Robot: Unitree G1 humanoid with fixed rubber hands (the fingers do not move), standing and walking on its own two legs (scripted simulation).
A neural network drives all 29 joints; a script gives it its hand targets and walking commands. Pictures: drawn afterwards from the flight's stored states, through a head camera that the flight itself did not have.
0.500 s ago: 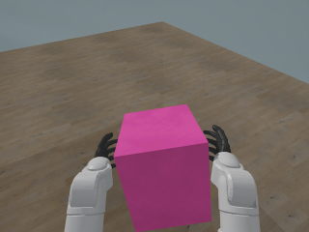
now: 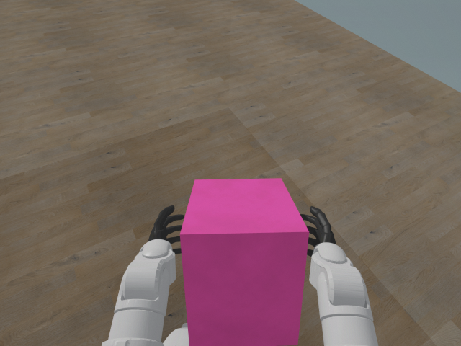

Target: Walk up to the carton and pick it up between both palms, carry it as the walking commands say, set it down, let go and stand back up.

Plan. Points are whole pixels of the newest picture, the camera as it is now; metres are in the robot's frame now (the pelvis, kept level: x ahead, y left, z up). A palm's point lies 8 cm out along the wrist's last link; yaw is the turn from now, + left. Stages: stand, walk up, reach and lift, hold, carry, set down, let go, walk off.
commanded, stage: carry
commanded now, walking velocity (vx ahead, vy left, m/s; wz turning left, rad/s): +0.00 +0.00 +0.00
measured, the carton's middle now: (240, 253) +0.32 -0.01 -0.09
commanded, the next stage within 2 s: none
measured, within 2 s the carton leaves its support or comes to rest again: neither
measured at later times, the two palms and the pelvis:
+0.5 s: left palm (109, 342) +0.14 +0.17 +0.05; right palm (323, 327) +0.16 -0.11 +0.05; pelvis -0.14 +0.00 +0.00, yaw +3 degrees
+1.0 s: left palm out of the picture +0.04 +0.14 +0.02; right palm out of the picture +0.04 -0.14 +0.00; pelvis -0.26 -0.02 +0.00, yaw +3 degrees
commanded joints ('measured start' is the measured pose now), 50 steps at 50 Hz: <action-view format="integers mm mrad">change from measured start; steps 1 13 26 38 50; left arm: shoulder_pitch -628 -550 -605 -949 -555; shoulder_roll -874 -880 -927 -921 -1017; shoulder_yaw -573 -556 -557 -584 -524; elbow -197 -89 22 -147 27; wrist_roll -269 -256 -294 -385 -291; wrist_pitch -90 -75 -53 -138 -135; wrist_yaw -330 -348 -377 -396 -382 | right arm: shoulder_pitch -641 -585 -582 -714 -852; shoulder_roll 949 958 988 985 997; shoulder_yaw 698 653 651 592 730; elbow -150 -48 -2 -52 -207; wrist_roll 287 280 207 251 307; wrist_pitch -59 -53 -21 -106 -140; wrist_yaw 300 314 301 287 320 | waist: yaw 2 -8 38 24 -27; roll -99 189 -318 325 -131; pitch -536 -534 -406 -381 -585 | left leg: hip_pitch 196 205 108 -467 265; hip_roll -4 92 -76 298 -14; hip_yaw -58 -199 28 -501 -7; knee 86 -307 340 -586 -188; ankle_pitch -69 -303 -277 -718 386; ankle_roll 54 109 11 242 89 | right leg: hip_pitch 115 188 -120 243 424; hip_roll -324 -154 -315 13 -205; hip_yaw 348 138 421 112 164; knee -401 -316 -526 868 -9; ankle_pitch -80 -155 -499 -69 1243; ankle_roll -99 33 -76 91 22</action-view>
